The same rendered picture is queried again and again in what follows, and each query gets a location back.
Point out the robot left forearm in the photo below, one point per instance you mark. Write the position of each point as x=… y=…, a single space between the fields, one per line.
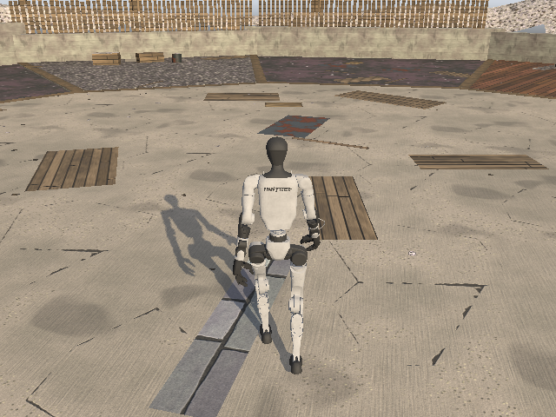
x=242 y=240

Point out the robot right forearm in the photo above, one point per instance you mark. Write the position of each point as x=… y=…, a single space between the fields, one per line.
x=313 y=226

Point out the left robot hand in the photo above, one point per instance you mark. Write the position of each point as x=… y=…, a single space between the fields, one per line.
x=237 y=267

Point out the right robot shin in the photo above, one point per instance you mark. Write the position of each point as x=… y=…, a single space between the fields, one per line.
x=296 y=327

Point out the robot right foot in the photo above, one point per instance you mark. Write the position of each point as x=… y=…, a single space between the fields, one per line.
x=296 y=365

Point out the right robot upper arm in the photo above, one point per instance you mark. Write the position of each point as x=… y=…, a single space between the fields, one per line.
x=307 y=195

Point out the left robot upper arm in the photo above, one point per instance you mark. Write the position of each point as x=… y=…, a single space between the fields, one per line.
x=248 y=198

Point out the right robot hand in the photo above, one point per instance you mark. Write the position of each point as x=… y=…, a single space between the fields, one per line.
x=308 y=238

